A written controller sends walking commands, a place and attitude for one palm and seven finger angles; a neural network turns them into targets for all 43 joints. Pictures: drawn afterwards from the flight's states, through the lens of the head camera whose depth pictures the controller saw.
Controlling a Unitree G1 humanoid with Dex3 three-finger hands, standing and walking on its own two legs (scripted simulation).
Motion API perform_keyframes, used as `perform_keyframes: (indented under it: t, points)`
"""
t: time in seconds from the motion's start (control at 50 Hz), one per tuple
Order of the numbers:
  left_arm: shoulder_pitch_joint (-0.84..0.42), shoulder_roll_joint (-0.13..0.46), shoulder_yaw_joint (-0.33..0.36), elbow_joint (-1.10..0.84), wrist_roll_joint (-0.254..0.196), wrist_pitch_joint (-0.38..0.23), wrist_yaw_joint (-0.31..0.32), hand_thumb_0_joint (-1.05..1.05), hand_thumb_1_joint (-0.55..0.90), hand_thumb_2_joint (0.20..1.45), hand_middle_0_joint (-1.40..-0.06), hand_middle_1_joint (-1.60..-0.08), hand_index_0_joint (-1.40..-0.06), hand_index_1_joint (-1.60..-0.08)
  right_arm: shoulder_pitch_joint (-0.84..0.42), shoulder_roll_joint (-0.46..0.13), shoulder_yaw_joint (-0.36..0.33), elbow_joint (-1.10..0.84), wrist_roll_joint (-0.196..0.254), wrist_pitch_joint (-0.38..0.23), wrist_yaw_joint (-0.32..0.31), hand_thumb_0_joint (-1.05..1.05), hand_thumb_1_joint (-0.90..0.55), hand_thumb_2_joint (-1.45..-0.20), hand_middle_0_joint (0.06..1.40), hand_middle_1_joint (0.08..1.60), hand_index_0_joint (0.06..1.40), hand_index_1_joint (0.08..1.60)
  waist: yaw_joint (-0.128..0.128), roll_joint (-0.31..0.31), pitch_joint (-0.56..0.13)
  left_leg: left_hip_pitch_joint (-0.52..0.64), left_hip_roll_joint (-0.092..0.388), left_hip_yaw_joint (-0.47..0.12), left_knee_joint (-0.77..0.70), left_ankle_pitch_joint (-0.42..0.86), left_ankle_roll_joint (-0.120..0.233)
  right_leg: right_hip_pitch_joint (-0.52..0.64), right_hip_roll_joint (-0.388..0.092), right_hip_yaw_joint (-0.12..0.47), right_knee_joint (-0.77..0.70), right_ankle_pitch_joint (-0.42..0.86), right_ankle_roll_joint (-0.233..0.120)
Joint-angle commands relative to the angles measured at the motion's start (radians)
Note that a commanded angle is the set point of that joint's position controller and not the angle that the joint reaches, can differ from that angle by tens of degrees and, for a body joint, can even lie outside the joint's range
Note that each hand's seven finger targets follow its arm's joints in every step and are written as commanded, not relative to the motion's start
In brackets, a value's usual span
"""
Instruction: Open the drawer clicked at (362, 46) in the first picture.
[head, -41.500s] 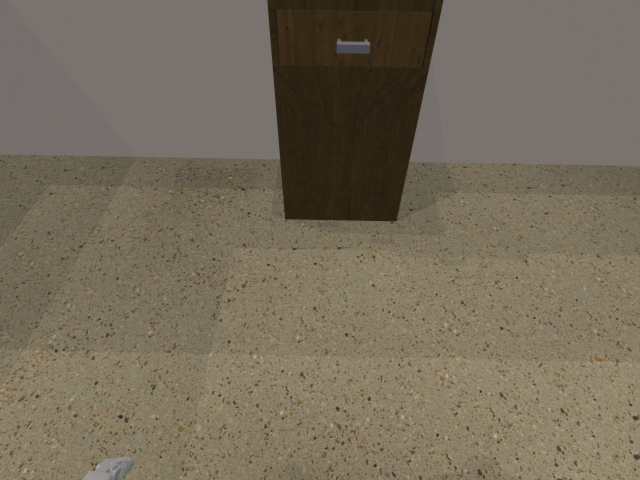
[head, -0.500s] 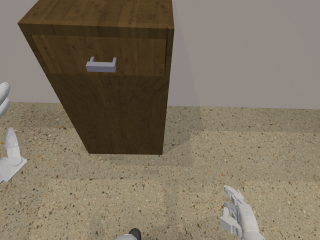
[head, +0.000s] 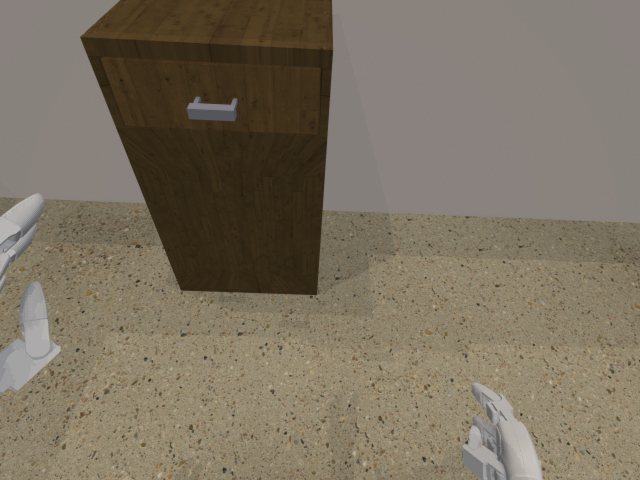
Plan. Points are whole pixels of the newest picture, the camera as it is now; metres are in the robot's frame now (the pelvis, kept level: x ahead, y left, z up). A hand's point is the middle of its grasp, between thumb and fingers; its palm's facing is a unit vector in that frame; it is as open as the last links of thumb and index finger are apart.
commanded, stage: stop stepping back and stand still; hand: left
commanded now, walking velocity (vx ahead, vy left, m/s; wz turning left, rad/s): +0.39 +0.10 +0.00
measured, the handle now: (214, 106) +0.84 +0.28 +0.02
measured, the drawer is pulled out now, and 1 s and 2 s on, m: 0.00 0.00 0.00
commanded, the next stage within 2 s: let the arm hang, fingers relaxed in 1.66 s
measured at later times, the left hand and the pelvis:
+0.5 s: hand out of the picture +0.08 +0.25 +0.21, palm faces +0.47 -0.74 -0.48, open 7.4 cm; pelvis -0.09 +0.00 +0.01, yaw +3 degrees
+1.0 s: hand out of the picture +0.12 +0.27 +0.19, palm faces +0.44 -0.77 -0.46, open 7.4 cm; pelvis -0.07 +0.01 +0.00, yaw +2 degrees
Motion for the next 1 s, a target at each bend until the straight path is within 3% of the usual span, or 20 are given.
perform_keyframes:
  t: [0.0, 0.02, 0.06, 0.1, 0.2, 0.22, 0.26, 0.28, 0.34, 0.42, 0.48, 0.5, 0.54, 0.58, 0.68, 0.76, 0.82, 0.86, 0.88, 0.98]
  points:
    - [-0.116, 0.127, 0.137, -0.093, -0.003, -0.067, 0.051, 0.0, 0.9, 0.9, -0.2, -0.3, -0.2, -0.3, -0.071, -0.142, -0.055, -0.102, -0.003, -0.041, -0.022, 0.0, -0.9, -0.9, 0.2, 0.3, 0.2, 0.3, -0.011, -0.076, -0.041, 0.028, 0.001, -0.053, 0.2, -0.265, -0.031, -0.16, -0.293, 0.413, -0.424, -0.519, -0.084]
    - [-0.155, 0.116, 0.11, -0.058, 0.003, -0.061, 0.054, 0.0, 0.9, 0.9, -0.2, -0.3, -0.2, -0.3, -0.069, -0.141, -0.061, -0.081, -0.001, -0.033, -0.026, 0.0, -0.9, -0.9, 0.2, 0.3, 0.2, 0.3, -0.006, -0.096, -0.011, 0.048, -0.001, -0.046, 0.357, -0.231, -0.029, -0.25, -0.35, 0.477, -0.467, -0.591, -0.109]
    - [-0.225, 0.094, 0.078, 0.013, 0.01, -0.059, 0.044, 0.0, 0.9, 0.9, -0.2, -0.3, -0.2, -0.3, -0.054, -0.148, -0.053, -0.059, -0.009, -0.031, -0.03, 0.0, -0.9, -0.9, 0.2, 0.3, 0.2, 0.3, -0.018, -0.097, 0.013, -0.005, 0.013, -0.035, 0.442, -0.202, -0.012, -0.261, -0.339, 0.396, -0.434, -0.527, -0.107]
    - [-0.278, 0.086, 0.053, 0.067, 0.016, -0.056, 0.038, 0.0, 0.9, 0.9, -0.2, -0.3, -0.2, -0.3, -0.066, -0.137, -0.043, -0.059, -0.012, -0.033, -0.037, 0.0, -0.9, -0.9, 0.2, 0.3, 0.2, 0.3, -0.014, -0.092, 0.03, -0.004, 0.031, -0.008, 0.322, -0.201, 0.001, -0.228, -0.3, 0.286, -0.394, -0.473, -0.094]
    - [-0.275, 0.064, 0.008, 0.01, 0.028, -0.059, 0.042, 0.0, 0.9, 0.9, -0.2, -0.3, -0.2, -0.3, -0.05, -0.131, -0.035, -0.06, -0.015, -0.062, -0.047, 0.0, -0.9, -0.9, 0.2, 0.3, 0.2, 0.3, -0.003, -0.052, 0.017, 0.115, 0.005, 0.061, -0.071, -0.283, 0.041, -0.114, -0.25, 0.236, -0.342, -0.448, -0.071]
    - [-0.253, 0.072, 0.019, -0.034, 0.026, -0.066, 0.046, 0.0, 0.9, 0.9, -0.2, -0.3, -0.2, -0.3, -0.037, -0.135, -0.035, -0.069, -0.019, -0.071, -0.048, 0.0, -0.9, -0.9, 0.2, 0.3, 0.2, 0.3, -0.005, 0.012, -0.004, 0.139, 0.024, 0.009, -0.166, -0.329, 0.062, -0.087, -0.207, 0.214, -0.258, -0.408, -0.053]
    - [-0.229, 0.082, 0.046, -0.161, 0.029, -0.086, 0.056, 0.0, 0.9, 0.9, -0.2, -0.3, -0.2, -0.3, -0.024, -0.161, -0.043, -0.092, -0.023, -0.085, -0.038, 0.0, -0.9, -0.9, 0.2, 0.3, 0.2, 0.3, -0.005, 0.312, -0.03, 0.195, 0.254, -0.349, -0.33, -0.531, 0.158, -0.181, -0.036, 0.016, 0.126, -0.216, 0.017]
    - [-0.209, 0.124, 0.078, -0.185, 0.037, -0.083, 0.061, 0.0, 0.9, 0.9, -0.2, -0.3, -0.2, -0.3, -0.034, -0.14, -0.046, -0.094, -0.02, -0.091, -0.035, 0.0, -0.9, -0.9, 0.2, 0.3, 0.2, 0.3, -0.004, 0.33, -0.051, 0.145, 0.351, -0.429, -0.362, -0.584, 0.194, -0.192, -0.04, -0.038, 0.317, -0.187, 0.036]
    - [-0.127, 0.106, 0.093, -0.203, 0.038, -0.081, 0.053, 0.0, 0.9, 0.9, -0.2, -0.3, -0.2, -0.3, -0.043, -0.135, -0.05, -0.075, -0.008, -0.119, -0.018, 0.0, -0.9, -0.9, 0.2, 0.3, 0.2, 0.3, 0.002, 0.206, 0.007, 0.109, 0.313, -0.327, -0.356, -0.404, 0.188, -0.258, -0.078, 0.011, 0.444, -0.129, 0.035]
    - [-0.132, 0.073, 0.076, -0.067, 0.029, -0.064, 0.056, 0.0, 0.9, 0.9, -0.2, -0.3, -0.2, -0.3, -0.048, -0.136, -0.04, -0.044, -0.007, -0.118, -0.025, 0.0, -0.9, -0.9, 0.2, 0.3, 0.2, 0.3, 0.004, 0.25, 0.058, -0.038, 0.258, -0.163, -0.354, -0.417, 0.128, -0.056, -0.059, -0.087, 0.233, -0.135, 0.04]
    - [-0.206, 0.061, 0.06, 0.045, 0.027, -0.042, 0.053, 0.0, 0.9, 0.9, -0.2, -0.3, -0.2, -0.3, -0.065, -0.14, -0.037, -0.037, -0.008, -0.092, -0.033, 0.0, -0.9, -0.9, 0.2, 0.3, 0.2, 0.3, 0.008, 0.179, 0.053, -0.154, 0.212, -0.089, -0.234, -0.485, 0.083, 0.17, -0.019, -0.151, 0.001, -0.148, 0.028]
    - [-0.215, 0.056, 0.049, 0.067, 0.029, -0.037, 0.049, 0.0, 0.9, 0.9, -0.2, -0.3, -0.2, -0.3, -0.07, -0.14, -0.04, -0.033, -0.006, -0.082, -0.031, 0.0, -0.9, -0.9, 0.2, 0.3, 0.2, 0.3, 0.016, 0.106, 0.046, -0.192, 0.168, -0.046, -0.106, -0.46, 0.063, 0.222, -0.044, -0.093, -0.094, -0.163, 0.007]
    - [-0.251, 0.111, 0.072, 0.055, 0.018, -0.028, 0.042, 0.0, 0.9, 0.9, -0.2, -0.3, -0.2, -0.3, -0.092, -0.124, -0.05, -0.04, 0.003, -0.063, -0.022, 0.0, -0.9, -0.9, 0.2, 0.3, 0.2, 0.3, 0.026, -0.293, 0.047, -0.321, 0.012, 0.018, 0.447, -0.318, 0.006, 0.159, -0.397, 0.534, -0.406, -0.305, -0.158]
    - [-0.339, 0.14, 0.096, -0.044, 0.025, -0.08, 0.04, 0.0, 0.9, 0.9, -0.2, -0.3, -0.2, -0.3, -0.094, -0.13, -0.051, -0.019, -0.007, -0.076, -0.01, 0.0, -0.9, -0.9, 0.2, 0.3, 0.2, 0.3, 0.005, -0.098, -0.034, -0.313, 0.043, -0.032, 0.6, -0.233, -0.017, 0.21, -0.432, 0.438, -0.34, 0.095, -0.178]
    - [-0.171, 0.117, 0.101, -0.158, 0.018, -0.097, 0.034, 0.0, 0.9, 0.9, -0.2, -0.3, -0.2, -0.3, -0.103, -0.105, -0.042, -0.057, -0.004, -0.061, -0.012, 0.0, -0.9, -0.9, 0.2, 0.3, 0.2, 0.3, 0.01, -0.08, -0.035, -0.076, 0.057, 0.024, 0.265, -0.124, -0.009, 0.076, -0.317, 0.15, -0.304, 0.11, -0.124]
    - [-0.119, 0.099, 0.107, -0.162, 0.007, -0.095, 0.056, 0.0, 0.9, 0.9, -0.2, -0.3, -0.2, -0.3, -0.074, -0.102, -0.039, -0.064, -0.013, -0.074, -0.026, 0.0, -0.9, -0.9, 0.2, 0.3, 0.2, 0.3, 0.014, 0.006, -0.048, 0.114, 0.008, 0.066, -0.038, -0.036, 0.002, 0.068, -0.257, 0.122, -0.265, 0.026, -0.077]
    - [-0.12, 0.093, 0.11, -0.143, 0.001, -0.099, 0.057, 0.0, 0.9, 0.9, -0.2, -0.3, -0.2, -0.3, -0.069, -0.147, -0.059, -0.084, -0.001, -0.071, -0.032, 0.0, -0.9, -0.9, 0.2, 0.3, 0.2, 0.3, 0.023, 0.193, -0.059, 0.179, 0.156, -0.145, -0.152, 0.112, 0.054, 0.057, -0.132, 0.044, -0.085, 0.094, 0.019]
    - [-0.099, 0.093, 0.121, -0.074, -0.002, -0.092, 0.049, 0.0, 0.9, 0.9, -0.2, -0.3, -0.2, -0.3, -0.06, -0.139, -0.056, -0.085, 0.013, -0.069, -0.029, 0.0, -0.9, -0.9, 0.2, 0.3, 0.2, 0.3, 0.021, 0.169, -0.093, 0.167, 0.193, -0.166, -0.15, 0.237, 0.056, 0.085, -0.083, -0.005, -0.056, 0.085, 0.044]
    - [-0.1, 0.094, 0.125, -0.078, 0.0, -0.09, 0.044, 0.0, 0.9, 0.9, -0.2, -0.3, -0.2, -0.3, -0.062, -0.13, -0.049, -0.087, 0.007, -0.073, -0.031, 0.0, -0.9, -0.9, 0.2, 0.3, 0.2, 0.3, 0.018, 0.215, -0.091, 0.166, 0.173, -0.143, -0.154, 0.287, 0.045, 0.091, -0.078, -0.014, -0.052, 0.119, 0.043]
    - [-0.104, 0.079, 0.08, -0.147, 0.004, -0.087, 0.03, 0.0, 0.9, 0.9, -0.2, -0.3, -0.2, -0.3, -0.052, -0.134, -0.046, -0.097, 0.008, -0.08, -0.014, 0.0, -0.9, -0.9, 0.2, 0.3, 0.2, 0.3, 0.004, 0.135, -0.149, 0.21, 0.141, -0.087, -0.086, 0.488, 0.001, 0.161, -0.077, -0.016, -0.086, 0.324, 0.034]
